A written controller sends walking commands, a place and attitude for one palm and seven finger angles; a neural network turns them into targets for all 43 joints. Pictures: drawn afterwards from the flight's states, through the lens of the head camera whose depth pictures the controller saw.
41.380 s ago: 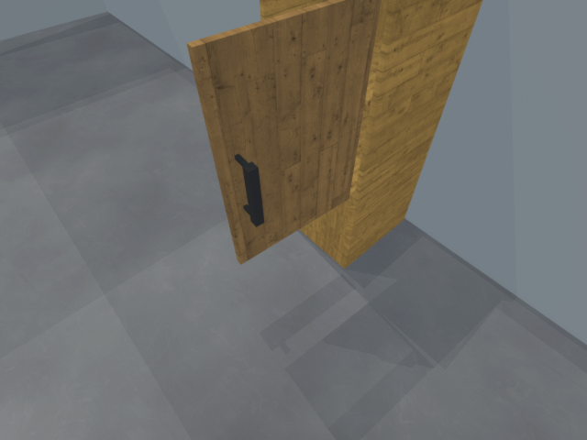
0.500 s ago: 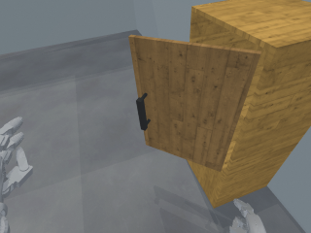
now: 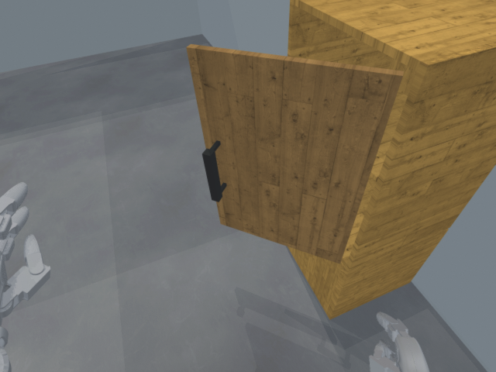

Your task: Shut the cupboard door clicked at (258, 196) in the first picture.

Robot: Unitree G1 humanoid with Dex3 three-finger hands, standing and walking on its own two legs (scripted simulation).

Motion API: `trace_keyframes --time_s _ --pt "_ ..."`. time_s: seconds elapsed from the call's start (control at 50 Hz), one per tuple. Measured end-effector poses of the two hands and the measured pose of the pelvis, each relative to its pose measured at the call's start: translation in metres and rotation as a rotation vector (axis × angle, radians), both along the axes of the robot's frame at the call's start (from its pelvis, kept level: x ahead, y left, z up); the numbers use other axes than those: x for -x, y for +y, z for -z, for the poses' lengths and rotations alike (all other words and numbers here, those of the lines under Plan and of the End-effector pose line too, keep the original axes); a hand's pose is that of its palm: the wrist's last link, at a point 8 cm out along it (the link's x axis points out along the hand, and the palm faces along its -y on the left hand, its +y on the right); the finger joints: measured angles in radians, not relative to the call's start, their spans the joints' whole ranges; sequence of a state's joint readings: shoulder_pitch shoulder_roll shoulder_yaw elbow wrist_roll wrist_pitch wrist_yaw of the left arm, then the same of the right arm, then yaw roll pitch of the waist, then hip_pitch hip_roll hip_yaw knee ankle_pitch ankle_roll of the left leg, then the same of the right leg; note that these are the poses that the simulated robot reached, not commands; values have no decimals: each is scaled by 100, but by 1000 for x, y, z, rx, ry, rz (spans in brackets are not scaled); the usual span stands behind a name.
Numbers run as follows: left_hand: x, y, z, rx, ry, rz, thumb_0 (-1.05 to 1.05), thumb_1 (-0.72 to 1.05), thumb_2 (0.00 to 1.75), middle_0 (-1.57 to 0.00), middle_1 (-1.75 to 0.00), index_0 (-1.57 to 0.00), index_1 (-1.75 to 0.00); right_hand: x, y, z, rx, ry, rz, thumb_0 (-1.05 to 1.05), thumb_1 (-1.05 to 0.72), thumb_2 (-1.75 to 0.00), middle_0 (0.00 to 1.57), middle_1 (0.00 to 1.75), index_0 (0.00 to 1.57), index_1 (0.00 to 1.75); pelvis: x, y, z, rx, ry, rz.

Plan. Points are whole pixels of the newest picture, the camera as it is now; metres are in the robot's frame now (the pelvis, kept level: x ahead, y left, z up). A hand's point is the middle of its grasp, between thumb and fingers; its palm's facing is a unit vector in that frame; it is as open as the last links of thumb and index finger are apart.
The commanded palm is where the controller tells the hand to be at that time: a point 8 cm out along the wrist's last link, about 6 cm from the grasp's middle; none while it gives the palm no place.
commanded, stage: step back with the hand held close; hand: left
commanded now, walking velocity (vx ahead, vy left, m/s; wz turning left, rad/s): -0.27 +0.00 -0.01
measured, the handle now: (216, 171) +0.61 +0.15 -0.06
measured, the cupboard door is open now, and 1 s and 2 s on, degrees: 44 44 44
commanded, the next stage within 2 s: stop stepping back and stand still in 1.12 s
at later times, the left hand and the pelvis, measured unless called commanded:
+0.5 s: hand out of the picture +0.13 +0.32 +0.15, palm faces +0.41 -0.77 -0.49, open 7.4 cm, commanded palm +0.08 +0.35 +0.18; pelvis -0.07 +0.05 -0.01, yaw +0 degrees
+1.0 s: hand out of the picture +0.02 +0.32 +0.17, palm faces +0.50 -0.77 -0.39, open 7.4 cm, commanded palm -0.05 +0.35 +0.18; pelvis -0.17 +0.04 -0.01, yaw +3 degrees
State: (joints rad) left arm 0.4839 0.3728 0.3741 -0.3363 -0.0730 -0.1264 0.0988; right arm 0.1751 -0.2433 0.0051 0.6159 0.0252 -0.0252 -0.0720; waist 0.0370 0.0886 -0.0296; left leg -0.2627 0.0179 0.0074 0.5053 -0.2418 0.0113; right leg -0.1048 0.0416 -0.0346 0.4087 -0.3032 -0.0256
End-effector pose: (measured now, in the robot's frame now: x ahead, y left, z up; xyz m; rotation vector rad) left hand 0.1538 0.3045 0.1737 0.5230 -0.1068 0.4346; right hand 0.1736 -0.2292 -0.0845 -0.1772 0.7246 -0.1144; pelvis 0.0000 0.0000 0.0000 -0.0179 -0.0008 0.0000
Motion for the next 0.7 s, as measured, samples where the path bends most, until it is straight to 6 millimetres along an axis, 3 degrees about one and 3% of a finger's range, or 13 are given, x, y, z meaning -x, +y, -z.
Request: trace_keyframes --time_s 0.12,0.3,0.52,0.7 --pt "-5 7 6 -5 43 42 1 89 90 -21 -30 -21 -30 10 -1 0 39 54 55 2 -91 -90 20 30 20 30 4 15 1 -6 22 13" --pt "9 30 -12 -86 -2 96 1 88 90 -21 -30 -21 -30 32 19 -10 46 32 92 2 -91 -90 20 30 20 30 26 35 2 -1 24 28" --pt "68 53 6 -55 -42 33 1 89 90 -21 -30 -21 -30 79 39 -10 75 13 43 2 -90 -90 20 30 21 30 71 46 9 22 9 -1" --pt "128 44 -6 -94 -139 0 1 88 90 -21 -30 -21 -30 109 41 1 82 24 -50 2 -90 -90 20 30 21 30 111 36 15 36 5 -65"
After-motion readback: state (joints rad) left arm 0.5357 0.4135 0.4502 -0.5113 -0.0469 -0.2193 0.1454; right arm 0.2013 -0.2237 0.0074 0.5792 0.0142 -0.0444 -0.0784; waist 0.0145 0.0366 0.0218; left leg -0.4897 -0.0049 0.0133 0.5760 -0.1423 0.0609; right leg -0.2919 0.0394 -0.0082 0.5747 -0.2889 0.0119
